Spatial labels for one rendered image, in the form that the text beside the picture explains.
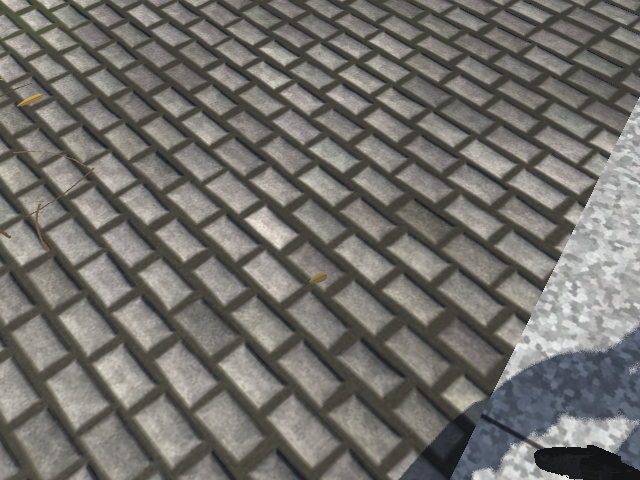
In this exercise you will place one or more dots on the right robot hand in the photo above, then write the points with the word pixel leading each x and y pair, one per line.
pixel 591 463

